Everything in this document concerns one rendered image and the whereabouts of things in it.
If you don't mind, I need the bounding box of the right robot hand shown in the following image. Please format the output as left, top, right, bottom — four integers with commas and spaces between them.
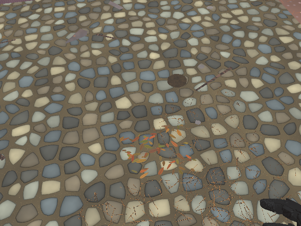
260, 198, 301, 226

